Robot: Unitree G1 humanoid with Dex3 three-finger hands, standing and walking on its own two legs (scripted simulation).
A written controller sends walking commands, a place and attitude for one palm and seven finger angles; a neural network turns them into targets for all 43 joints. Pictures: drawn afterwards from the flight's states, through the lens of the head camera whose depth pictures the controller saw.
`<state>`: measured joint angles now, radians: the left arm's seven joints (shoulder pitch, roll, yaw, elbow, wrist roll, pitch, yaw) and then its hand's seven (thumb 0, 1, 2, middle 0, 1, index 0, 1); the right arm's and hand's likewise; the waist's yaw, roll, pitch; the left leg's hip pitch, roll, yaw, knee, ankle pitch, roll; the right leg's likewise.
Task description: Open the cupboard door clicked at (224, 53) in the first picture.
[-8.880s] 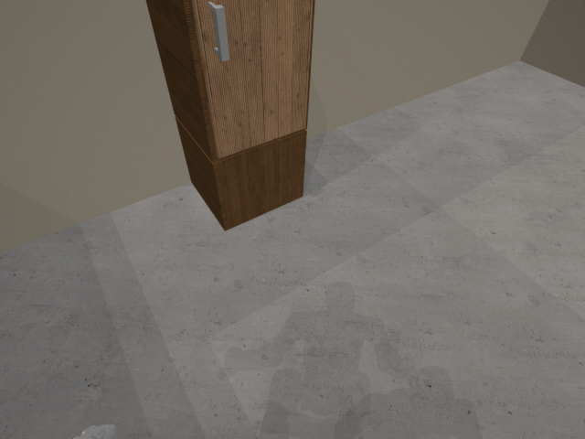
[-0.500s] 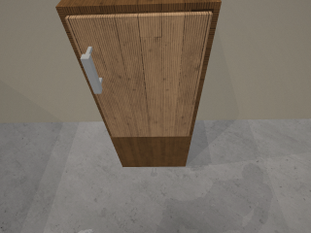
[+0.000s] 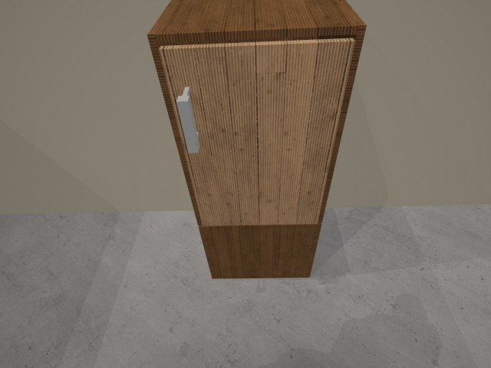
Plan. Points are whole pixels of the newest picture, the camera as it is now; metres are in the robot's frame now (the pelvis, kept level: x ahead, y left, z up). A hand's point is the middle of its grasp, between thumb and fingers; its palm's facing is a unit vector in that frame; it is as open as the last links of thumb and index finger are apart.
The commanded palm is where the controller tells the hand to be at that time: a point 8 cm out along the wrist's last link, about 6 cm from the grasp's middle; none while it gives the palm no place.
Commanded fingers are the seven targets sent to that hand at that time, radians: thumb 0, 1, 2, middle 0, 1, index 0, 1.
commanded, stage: come to a stop and stand still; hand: left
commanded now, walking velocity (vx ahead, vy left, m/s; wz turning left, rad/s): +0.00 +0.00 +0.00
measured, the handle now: (190, 120) +0.60 +0.17 +0.10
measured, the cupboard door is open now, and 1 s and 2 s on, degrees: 0 0 0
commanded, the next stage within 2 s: look again from close up in 0.16 s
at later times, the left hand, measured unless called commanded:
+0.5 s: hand out of the picture +0.01 +0.16 -0.16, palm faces +0.01 -0.98 -0.20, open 7.3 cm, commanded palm none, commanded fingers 0.00 0.90 0.90 -0.20 -0.30 -0.20 -0.30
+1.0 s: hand (154, 366) +0.15 +0.17 -0.07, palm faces +0.30 -0.94 -0.19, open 7.3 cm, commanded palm +0.13 +0.20 -0.05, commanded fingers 0.00 0.71 0.82 -0.21 -0.42 -0.21 -0.42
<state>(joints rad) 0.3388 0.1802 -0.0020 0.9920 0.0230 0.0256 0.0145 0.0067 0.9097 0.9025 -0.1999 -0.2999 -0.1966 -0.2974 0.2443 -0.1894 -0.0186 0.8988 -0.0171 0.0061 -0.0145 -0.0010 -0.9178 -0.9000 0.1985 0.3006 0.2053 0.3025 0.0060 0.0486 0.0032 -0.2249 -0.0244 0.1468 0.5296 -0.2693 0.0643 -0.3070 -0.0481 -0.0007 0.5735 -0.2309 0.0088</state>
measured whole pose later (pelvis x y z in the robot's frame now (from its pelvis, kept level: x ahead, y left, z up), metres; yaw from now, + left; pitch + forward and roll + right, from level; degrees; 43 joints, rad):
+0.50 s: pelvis +0.01 -0.01 +0.01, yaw +1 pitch -1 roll +1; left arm 0.30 0.14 -0.02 1.09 0.02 -0.01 0.02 0.01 0.93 0.90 -0.20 -0.30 -0.20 -0.30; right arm 0.34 -0.16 0.01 1.09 -0.02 -0.01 -0.02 0.00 -0.91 -0.90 0.20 0.30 0.20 0.30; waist -0.02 0.02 0.02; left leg -0.19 -0.02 0.12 0.43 -0.22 0.04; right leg -0.27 -0.03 -0.02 0.48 -0.19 0.00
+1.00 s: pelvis +0.03 -0.03 +0.00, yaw +4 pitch -1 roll +1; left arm 0.49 0.18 0.01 0.29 -0.15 -0.04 0.10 0.04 0.93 0.89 -0.20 -0.32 -0.20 -0.32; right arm 0.36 -0.22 0.01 0.88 0.04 -0.23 -0.08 0.02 -0.92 -0.90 0.20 0.30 0.21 0.30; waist -0.02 0.02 0.00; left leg -0.23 -0.01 0.06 0.53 -0.29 0.02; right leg -0.28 -0.03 -0.08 0.56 -0.27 -0.02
